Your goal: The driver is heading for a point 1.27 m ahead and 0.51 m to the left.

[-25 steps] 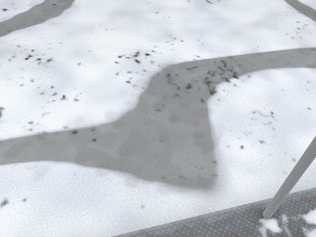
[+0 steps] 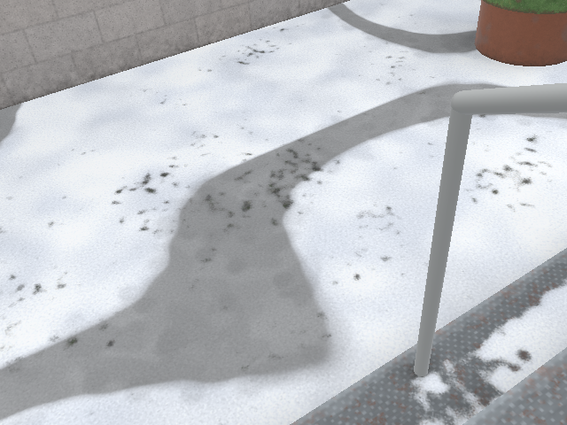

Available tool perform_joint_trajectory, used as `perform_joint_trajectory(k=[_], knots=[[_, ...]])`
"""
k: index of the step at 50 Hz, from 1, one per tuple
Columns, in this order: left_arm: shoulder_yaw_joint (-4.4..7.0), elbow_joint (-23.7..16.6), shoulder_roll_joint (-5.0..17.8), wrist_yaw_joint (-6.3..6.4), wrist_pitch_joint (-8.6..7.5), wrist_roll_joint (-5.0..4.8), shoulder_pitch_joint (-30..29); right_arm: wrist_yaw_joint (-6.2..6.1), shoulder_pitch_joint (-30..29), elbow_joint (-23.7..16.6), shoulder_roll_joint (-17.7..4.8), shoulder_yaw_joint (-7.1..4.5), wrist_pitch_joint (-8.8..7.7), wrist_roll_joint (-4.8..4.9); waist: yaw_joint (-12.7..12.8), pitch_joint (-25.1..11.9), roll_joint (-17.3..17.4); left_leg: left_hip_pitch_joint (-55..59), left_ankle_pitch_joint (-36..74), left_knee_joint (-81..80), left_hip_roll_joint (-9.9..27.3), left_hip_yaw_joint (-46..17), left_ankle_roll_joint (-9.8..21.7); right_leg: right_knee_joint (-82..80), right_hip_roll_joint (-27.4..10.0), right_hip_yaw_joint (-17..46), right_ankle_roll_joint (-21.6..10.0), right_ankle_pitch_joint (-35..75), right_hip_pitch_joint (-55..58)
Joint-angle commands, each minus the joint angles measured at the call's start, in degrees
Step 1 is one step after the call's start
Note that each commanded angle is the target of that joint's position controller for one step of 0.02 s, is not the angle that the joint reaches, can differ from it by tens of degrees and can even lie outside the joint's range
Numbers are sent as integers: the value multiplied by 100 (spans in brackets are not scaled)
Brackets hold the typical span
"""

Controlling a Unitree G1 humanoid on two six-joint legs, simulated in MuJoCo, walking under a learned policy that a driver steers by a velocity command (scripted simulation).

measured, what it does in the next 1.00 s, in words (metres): walks ahead: left foot, then right foot 0.15 m lower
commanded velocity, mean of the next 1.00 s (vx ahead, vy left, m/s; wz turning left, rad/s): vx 0.61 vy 0.00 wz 0.08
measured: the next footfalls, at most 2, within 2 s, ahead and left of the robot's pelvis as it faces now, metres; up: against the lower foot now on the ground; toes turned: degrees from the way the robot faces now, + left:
left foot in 0.40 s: -0.05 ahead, +0.10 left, +0.00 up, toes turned -2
right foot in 0.86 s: +0.34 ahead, -0.11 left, -0.15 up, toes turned +3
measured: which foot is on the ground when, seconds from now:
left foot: up 0.00-0.38, down 0.40-0.86, up 0.88-1.00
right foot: down 0.00-0.42, up 0.44-0.84, down 0.86-1.00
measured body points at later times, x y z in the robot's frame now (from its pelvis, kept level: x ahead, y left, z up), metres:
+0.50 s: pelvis +0.03 +0.02 +0.05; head +0.02 +0.03 +0.50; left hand +0.05 +0.30 -0.08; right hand +0.11 -0.24 -0.07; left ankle -0.09 +0.11 -0.65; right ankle +0.02 -0.08 -0.58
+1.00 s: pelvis +0.35 -0.01 -0.07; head +0.38 -0.01 +0.37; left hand +0.39 +0.26 -0.21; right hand +0.37 -0.29 -0.21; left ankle +0.24 +0.13 -0.70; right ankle +0.30 -0.11 -0.80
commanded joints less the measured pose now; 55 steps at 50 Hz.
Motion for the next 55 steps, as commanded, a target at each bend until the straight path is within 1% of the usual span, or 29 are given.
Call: perform_joint_trajectory(k=[1,4,6,9,11,13,18,20,21,22,23,25,28,29,32,35,37,40,42,43,44,45,46,47,48,50,52,53,55], knots=[[96,-754,273,-109,-304,-9,-1903,-11,593,55,-365,-160,99,27,-817,801,-904,849,854,2144,-245,702,-76,-2991,-1134,1708,-717,2936,-2267],[209,-352,545,-41,-334,-65,-823,128,70,-13,-81,-10,142,-28,-292,562,-409,472,1108,1937,-36,886,-60,-2802,-1059,1537,-812,3217,-926],[264,-116,573,42,-426,-29,-179,146,-261,-16,-118,-11,165,-155,90,435,-647,143,1268,1354,21,754,-111,-2618,-1069,1564,-900,3551,68],[301,-78,671,51,-564,157,297,84,-296,83,-137,-20,189,-109,327,99,-1283,257,138,934,85,1012,-53,-3071,-1326,1936,-1096,4758,1035],[522,99,1054,-51,-573,257,834,101,-669,19,-384,-115,130,-149,683,276,-1300,-447,-564,1005,136,974,134,-3218,-1497,2757,-1462,3175,1606],[574,182,1121,-28,-527,305,936,165,-1089,-172,-126,-13,27,12,754,602,-1149,-467,-2146,135,298,1078,230,-3844,-1618,3134,-1491,2481,1565],[678,181,1194,-135,-625,177,168,314,-922,-74,99,113,-64,16,444,685,-1019,1599,-1754,-1694,249,1792,423,-3865,-1350,2682,-1375,1501,44],[675,-109,1158,-135,-595,62,-1122,288,1088,551,161,115,-126,167,-845,351,-687,5035,-756,-3511,8,2326,632,-2464,-707,1267,-819,3046,-2072],[654,-141,833,-177,-697,85,-1652,225,2316,974,-457,-49,-250,-42,-1439,273,667,6435,-692,-3683,932,521,981,563,97,476,-409,2762,-3522],[590,-521,720,-192,-803,-66,-1710,196,2027,802,-1089,-160,-378,-35,-940,348,1213,6224,532,-4317,2504,-2417,1432,1013,649,727,-182,1363,-4718],[628,-449,1030,-191,-792,73,-1891,99,1441,657,-899,-141,-385,28,-551,1100,54,5654,295,-4397,2910,-2401,1726,1207,208,1238,-86,1528,-5174],[654,46,1090,-275,-728,83,-1351,81,368,281,-340,27,-404,-82,133,1477,-389,4669,477,-4236,2468,-1140,1562,785,-159,1416,35,2388,-4696],[700,250,1117,-427,-578,176,-1180,184,365,434,-388,19,-586,-58,354,1166,5,3843,875,-4273,1683,-87,1309,363,-295,1036,148,3528,-3490],[725,38,1138,-391,-601,40,-1639,247,326,496,-381,71,-735,-103,287,1384,65,3060,354,-4552,1355,488,1134,-651,-217,824,124,4230,-2948],[647,14,895,-601,-728,22,-2160,292,263,780,-319,108,-944,133,180,1451,288,1049,-638,-5421,1124,870,1098,-2613,-407,7,-22,7206,150],[683,200,957,-515,-620,-21,-2247,312,567,1103,-359,154,-953,276,-63,1743,240,1729,-69,-5354,1345,992,1041,-3067,-410,-160,-81,6826,409],[725,-110,1040,-369,-651,-1,-3042,196,1111,1382,-405,168,-975,146,-356,2160,-12,2931,700,-4919,1500,753,1133,-3769,-565,2,-15,5781,-390],[781,287,1041,-186,-709,147,-2020,-61,1228,1532,-754,112,-892,-109,-70,1359,-439,4498,3003,-2527,1327,605,1234,-5061,-552,436,8,5059,279],[879,780,1276,-141,-770,248,-233,-7,839,1342,-877,19,-709,-2,760,479,-386,3557,3306,106,1171,624,1239,-5321,-824,774,-128,5093,2388],[937,839,1407,-111,-822,239,533,69,379,1234,-736,11,-772,157,1220,53,-1215,2002,781,2106,551,945,1135,-4916,-1077,731,-300,5674,3883],[857,801,1542,-173,-865,366,569,49,684,932,-326,121,-870,200,748,-325,-2033,174,-2348,3011,538,919,1224,-2800,-1774,853,20,8718,5302],[836,751,1411,-248,-883,364,849,-50,1213,1073,-196,185,-889,399,810,-1124,-2047,-1018,-2372,3081,794,1005,1137,-2230,-2515,1421,-394,8910,6513],[1001,869,1637,-250,-960,265,732,-28,845,987,-439,180,-902,354,918,-909,-1776,-1215,-1178,1995,1047,1081,1050,-3515,-2717,2146,-802,5198,5554],[1000,941,1430,-204,-1134,248,379,10,113,883,-682,104,-870,4,899,-129,-1539,-1113,-493,1421,1432,835,1026,-4072,-2552,2359,-822,3159,4171],[900,952,1174,-186,-1228,244,20,138,-80,949,-715,20,-795,-56,517,727,-716,-465,200,393,1495,741,799,-4392,-2211,1902,-635,3363,2595],[903,964,1301,-102,-1240,139,-122,427,-136,862,-321,40,-552,-346,281,1151,-584,-139,-43,-164,1701,1033,640,-4371,-2510,1743,-817,5201,1648],[949,937,1370,-124,-1263,163,-345,523,-213,677,-133,72,-501,-179,176,936,-741,44,731,-283,1601,1649,791,-4265,-2369,1006,-701,5475,1404],[782,1101,706,-100,-1410,20,-478,578,-679,531,-75,51,-606,-29,40,1137,-603,269,2619,-1520,1736,1203,922,-4092,-1864,355,-182,4488,937],[625,1177,518,-5,-1482,-101,-943,741,-669,610,222,124,-656,45,-255,980,-656,2568,5334,-2600,1094,2014,920,-3848,-1122,-753,349,2385,-800]])
Velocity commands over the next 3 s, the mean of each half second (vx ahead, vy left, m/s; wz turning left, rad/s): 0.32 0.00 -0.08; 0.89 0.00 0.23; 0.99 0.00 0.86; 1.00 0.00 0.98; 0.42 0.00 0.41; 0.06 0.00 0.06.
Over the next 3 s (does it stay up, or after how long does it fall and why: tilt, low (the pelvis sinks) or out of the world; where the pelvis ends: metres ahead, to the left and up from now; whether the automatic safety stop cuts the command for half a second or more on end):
stays up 1.30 0.62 -0.36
